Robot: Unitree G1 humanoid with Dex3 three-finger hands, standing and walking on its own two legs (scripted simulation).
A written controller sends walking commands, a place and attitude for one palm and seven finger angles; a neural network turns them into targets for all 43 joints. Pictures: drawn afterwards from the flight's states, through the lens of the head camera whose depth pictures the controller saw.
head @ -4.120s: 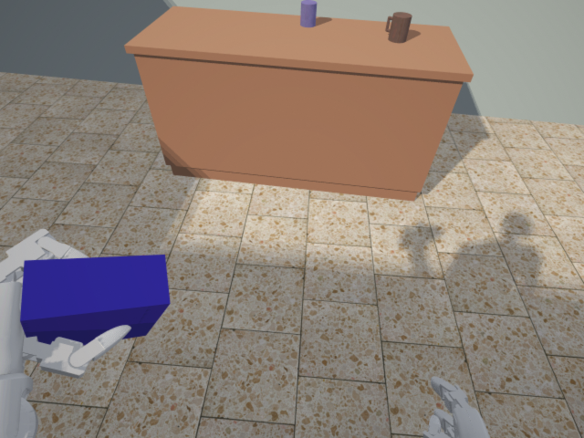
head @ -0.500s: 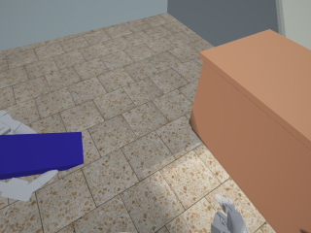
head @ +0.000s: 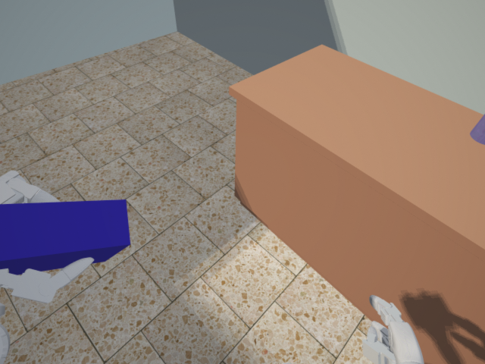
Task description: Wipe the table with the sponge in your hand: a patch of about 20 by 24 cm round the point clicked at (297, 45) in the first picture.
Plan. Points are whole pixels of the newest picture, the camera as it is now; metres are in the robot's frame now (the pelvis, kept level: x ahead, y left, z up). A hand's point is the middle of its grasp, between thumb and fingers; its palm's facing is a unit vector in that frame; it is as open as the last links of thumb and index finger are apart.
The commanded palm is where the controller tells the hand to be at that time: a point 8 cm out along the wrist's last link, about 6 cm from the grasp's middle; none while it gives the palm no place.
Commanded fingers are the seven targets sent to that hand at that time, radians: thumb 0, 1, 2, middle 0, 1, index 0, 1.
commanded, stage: turn to face it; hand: left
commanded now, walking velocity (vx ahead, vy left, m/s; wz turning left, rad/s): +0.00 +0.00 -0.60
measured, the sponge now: (80, 237) +0.22 +0.22 +0.16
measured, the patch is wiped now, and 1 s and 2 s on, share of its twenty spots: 0.00 0.00 0.00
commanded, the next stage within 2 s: take the last steps up to it in 1.94 s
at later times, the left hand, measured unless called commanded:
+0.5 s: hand (189, 259) +0.20 +0.09 +0.18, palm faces +0.14 -0.85 -0.52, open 9.4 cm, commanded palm +0.16 +0.14 +0.18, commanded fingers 0.00 0.10 1.30 -1.20 -1.60 -1.20 -1.60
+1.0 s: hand (318, 340) +0.14 -0.05 +0.16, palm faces -0.09 -0.87 -0.49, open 9.4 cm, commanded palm +0.10 +0.03 +0.18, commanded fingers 0.00 0.10 1.30 -1.20 -1.60 -1.20 -1.60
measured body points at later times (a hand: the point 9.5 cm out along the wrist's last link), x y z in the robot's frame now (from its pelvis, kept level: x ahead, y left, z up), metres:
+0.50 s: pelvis -0.08 -0.08 +0.00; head -0.05 -0.12 +0.45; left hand +0.18 +0.13 +0.21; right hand +0.02 -0.37 -0.10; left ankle -0.04 +0.08 -0.68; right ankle +0.00 -0.13 -0.73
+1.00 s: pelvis -0.19 -0.12 -0.02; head -0.16 -0.18 +0.43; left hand +0.13 +0.00 +0.19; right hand -0.16 -0.38 -0.14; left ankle -0.12 +0.05 -0.69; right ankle -0.17 -0.21 -0.73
